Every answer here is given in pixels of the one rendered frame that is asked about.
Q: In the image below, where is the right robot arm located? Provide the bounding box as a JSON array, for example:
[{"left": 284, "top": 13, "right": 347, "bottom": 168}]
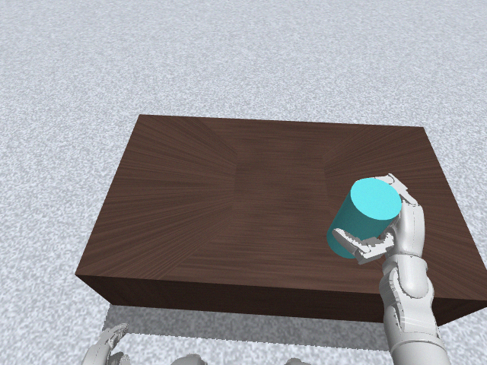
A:
[{"left": 379, "top": 253, "right": 451, "bottom": 365}]

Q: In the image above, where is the can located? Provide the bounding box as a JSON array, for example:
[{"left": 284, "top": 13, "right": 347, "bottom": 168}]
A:
[{"left": 326, "top": 178, "right": 402, "bottom": 259}]

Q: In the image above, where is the right robot hand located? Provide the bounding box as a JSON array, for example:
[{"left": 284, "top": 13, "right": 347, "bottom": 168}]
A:
[{"left": 332, "top": 173, "right": 425, "bottom": 265}]

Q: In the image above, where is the left robot hand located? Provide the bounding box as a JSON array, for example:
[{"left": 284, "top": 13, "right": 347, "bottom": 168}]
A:
[{"left": 81, "top": 323, "right": 130, "bottom": 365}]

